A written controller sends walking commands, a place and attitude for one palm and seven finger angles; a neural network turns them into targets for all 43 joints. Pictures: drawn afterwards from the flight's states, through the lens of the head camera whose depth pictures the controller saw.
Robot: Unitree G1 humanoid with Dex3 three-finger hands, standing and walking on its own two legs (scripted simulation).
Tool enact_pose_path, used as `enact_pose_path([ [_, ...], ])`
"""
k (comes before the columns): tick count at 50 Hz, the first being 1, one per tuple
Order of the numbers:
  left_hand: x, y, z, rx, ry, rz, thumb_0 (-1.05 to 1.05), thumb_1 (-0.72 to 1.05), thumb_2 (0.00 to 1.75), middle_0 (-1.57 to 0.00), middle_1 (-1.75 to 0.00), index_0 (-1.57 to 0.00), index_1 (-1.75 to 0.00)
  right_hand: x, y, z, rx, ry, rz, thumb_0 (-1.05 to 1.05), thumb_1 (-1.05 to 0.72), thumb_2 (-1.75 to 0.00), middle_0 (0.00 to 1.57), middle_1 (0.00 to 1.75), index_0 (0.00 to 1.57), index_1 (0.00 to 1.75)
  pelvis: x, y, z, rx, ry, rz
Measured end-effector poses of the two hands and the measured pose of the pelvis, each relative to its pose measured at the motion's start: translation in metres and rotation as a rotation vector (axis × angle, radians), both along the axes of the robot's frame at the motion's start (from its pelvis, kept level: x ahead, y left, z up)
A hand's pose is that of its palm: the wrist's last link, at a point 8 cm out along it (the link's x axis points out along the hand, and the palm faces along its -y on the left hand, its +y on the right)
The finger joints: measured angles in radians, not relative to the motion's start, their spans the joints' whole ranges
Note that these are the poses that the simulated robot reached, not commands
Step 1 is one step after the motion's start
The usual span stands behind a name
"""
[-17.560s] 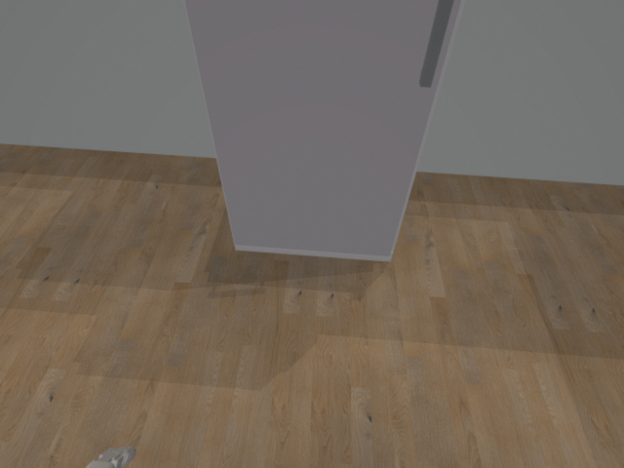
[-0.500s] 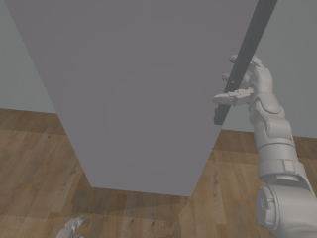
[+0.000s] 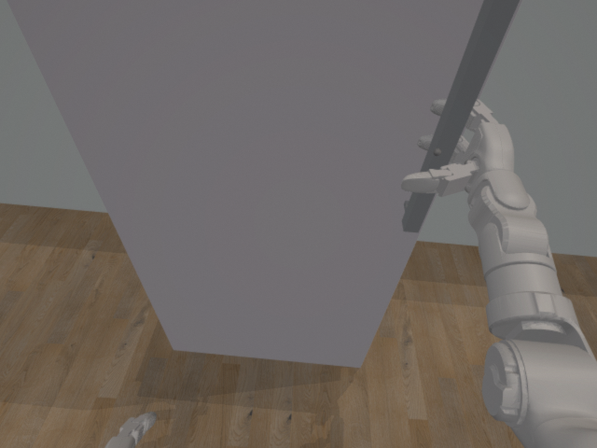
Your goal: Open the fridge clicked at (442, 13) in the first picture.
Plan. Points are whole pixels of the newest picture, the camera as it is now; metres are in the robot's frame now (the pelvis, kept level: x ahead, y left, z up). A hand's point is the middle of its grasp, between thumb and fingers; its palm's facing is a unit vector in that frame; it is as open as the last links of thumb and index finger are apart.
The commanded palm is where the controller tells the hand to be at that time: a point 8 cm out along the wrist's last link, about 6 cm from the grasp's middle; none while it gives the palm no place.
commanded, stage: grip the handle and tug to test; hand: right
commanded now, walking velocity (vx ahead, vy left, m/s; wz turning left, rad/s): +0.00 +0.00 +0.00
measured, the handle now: (443, 128) +0.49 -0.15 +0.22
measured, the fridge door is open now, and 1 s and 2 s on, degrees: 0 0 5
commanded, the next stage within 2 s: pull the door a little, standing still in 1.40 s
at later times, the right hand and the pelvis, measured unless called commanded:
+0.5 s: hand (431, 150) +0.45 -0.12 +0.21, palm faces +0.01 +1.00 +0.01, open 8.1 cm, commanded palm +0.42 -0.18 +0.21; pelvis +0.00 +0.00 +0.00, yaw +0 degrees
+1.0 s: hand (428, 149) +0.45 -0.12 +0.21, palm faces +0.02 +1.00 +0.01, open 5.5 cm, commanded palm +0.42 -0.17 +0.21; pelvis +0.01 +0.00 +0.00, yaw +1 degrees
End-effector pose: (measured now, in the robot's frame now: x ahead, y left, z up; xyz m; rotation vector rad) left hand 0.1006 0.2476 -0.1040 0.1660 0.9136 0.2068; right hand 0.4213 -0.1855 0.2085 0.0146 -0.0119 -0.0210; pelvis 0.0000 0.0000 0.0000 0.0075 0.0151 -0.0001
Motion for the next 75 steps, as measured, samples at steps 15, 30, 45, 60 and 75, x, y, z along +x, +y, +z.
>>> enact_pose_path([
  [15, -0.003, -0.006, -0.002, -0.009, 0.001, -0.001, 0.01, 0.91, 0.90, -0.20, -0.30, -0.20, -0.30, 0.003, 0.007, 0.001, -0.006, -0.002, 0.006, -0.01, 0.13, -0.46, 0.35, 1.28, 0.34, 1.27, -0.001, -0.004, 0.000, 0.001, 0.002, 0.001],
  [30, -0.004, -0.004, 0.000, -0.010, -0.009, 0.010, 0.01, 0.91, 0.90, -0.20, -0.30, -0.20, -0.30, 0.004, 0.010, 0.000, 0.007, -0.009, 0.012, 0.00, -0.55, -0.75, 0.41, 1.35, 0.41, 1.36, 0.001, -0.003, 0.000, -0.001, 0.000, 0.012],
  [45, 0.007, 0.001, 0.003, -0.006, -0.015, 0.016, 0.01, 0.91, 0.90, -0.20, -0.30, -0.20, -0.30, 0.003, 0.011, 0.001, 0.000, -0.010, 0.004, 0.01, -0.70, -0.84, 0.41, 1.40, 0.42, 1.40, 0.006, 0.000, 0.001, -0.003, -0.004, 0.015],
  [60, 0.026, 0.001, 0.005, -0.028, -0.042, 0.011, 0.01, 0.91, 0.90, -0.20, -0.30, -0.20, -0.30, 0.002, 0.011, 0.001, -0.009, -0.009, -0.004, 0.00, -0.71, -0.84, 0.41, 1.40, 0.40, 1.40, 0.016, 0.004, 0.002, -0.010, -0.005, 0.022],
  [75, 0.070, 0.003, 0.014, -0.042, -0.101, -0.001, 0.01, 0.91, 0.90, -0.20, -0.30, -0.20, -0.30, -0.002, 0.012, 0.000, -0.013, -0.029, -0.003, 0.00, -0.73, -0.79, 0.39, 1.40, 0.36, 1.40, 0.039, 0.006, 0.002, -0.021, 0.001, 0.041],
])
